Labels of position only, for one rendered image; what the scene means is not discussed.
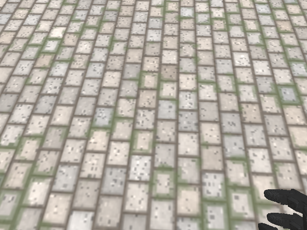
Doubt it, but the robot right hand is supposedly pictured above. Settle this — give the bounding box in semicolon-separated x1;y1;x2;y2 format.
258;189;307;230

